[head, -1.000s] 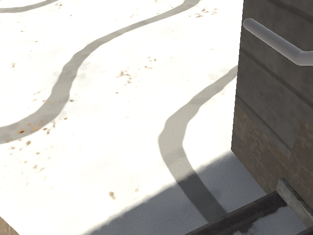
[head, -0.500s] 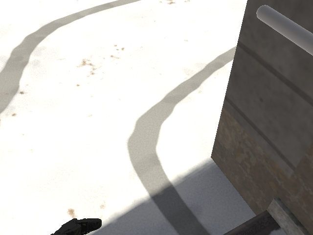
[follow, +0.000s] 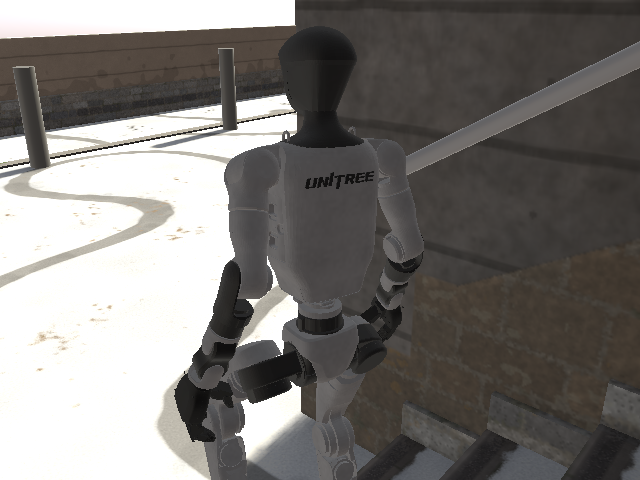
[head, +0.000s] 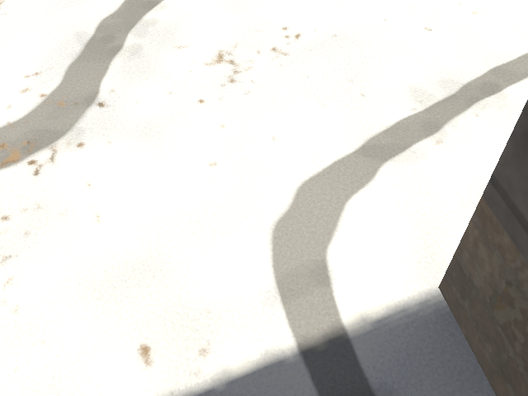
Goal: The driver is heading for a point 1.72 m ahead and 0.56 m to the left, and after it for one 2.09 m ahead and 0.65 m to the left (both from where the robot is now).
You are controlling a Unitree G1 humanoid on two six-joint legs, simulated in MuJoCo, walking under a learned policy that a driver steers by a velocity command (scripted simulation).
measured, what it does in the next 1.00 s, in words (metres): walks ahead, turning left: left foot, then right foot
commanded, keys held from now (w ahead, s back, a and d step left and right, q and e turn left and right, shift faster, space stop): q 0.66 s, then no key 0.02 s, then w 0.32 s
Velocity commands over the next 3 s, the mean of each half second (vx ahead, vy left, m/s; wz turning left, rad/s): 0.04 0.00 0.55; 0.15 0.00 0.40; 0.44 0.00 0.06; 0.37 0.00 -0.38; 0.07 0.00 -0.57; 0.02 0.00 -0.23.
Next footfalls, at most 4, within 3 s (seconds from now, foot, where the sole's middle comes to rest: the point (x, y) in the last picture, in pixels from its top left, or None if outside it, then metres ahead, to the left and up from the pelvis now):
0.26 left None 0.04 0.16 -0.77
0.76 right None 0.11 -0.08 -0.77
1.38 left None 0.27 0.42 -0.94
1.92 right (156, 346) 0.63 0.40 -0.94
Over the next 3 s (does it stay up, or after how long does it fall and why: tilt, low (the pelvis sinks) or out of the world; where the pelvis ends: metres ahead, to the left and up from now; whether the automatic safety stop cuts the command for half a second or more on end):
stays up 0.55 0.45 -0.17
